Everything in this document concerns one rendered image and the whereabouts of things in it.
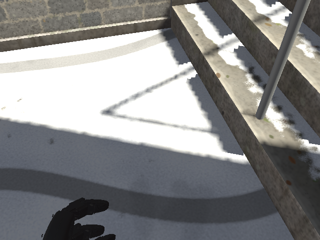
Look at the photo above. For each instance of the left robot hand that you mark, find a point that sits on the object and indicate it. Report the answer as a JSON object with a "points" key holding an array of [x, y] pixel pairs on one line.
{"points": [[62, 227]]}

